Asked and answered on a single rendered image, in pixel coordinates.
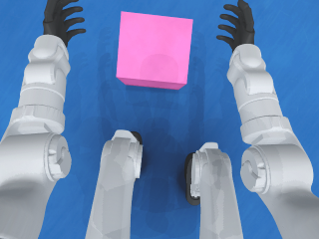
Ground left robot hand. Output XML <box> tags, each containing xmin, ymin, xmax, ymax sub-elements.
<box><xmin>43</xmin><ymin>0</ymin><xmax>87</xmax><ymax>48</ymax></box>

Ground left robot foot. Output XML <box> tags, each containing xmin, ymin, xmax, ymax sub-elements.
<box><xmin>131</xmin><ymin>131</ymin><xmax>143</xmax><ymax>181</ymax></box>

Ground left robot forearm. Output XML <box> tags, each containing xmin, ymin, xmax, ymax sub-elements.
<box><xmin>0</xmin><ymin>34</ymin><xmax>71</xmax><ymax>144</ymax></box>

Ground left robot upper arm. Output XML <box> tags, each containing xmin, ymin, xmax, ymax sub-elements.
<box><xmin>0</xmin><ymin>132</ymin><xmax>72</xmax><ymax>239</ymax></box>

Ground right robot hand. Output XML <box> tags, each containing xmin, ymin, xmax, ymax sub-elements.
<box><xmin>216</xmin><ymin>0</ymin><xmax>255</xmax><ymax>53</ymax></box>

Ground robot left thigh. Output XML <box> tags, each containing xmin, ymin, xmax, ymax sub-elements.
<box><xmin>85</xmin><ymin>136</ymin><xmax>143</xmax><ymax>239</ymax></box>

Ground carton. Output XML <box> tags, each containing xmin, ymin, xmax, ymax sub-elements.
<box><xmin>116</xmin><ymin>11</ymin><xmax>193</xmax><ymax>90</ymax></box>

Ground right robot upper arm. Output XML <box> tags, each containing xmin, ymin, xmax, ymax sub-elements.
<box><xmin>240</xmin><ymin>143</ymin><xmax>319</xmax><ymax>239</ymax></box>

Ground right robot forearm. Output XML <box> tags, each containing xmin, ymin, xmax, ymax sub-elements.
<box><xmin>226</xmin><ymin>44</ymin><xmax>314</xmax><ymax>183</ymax></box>

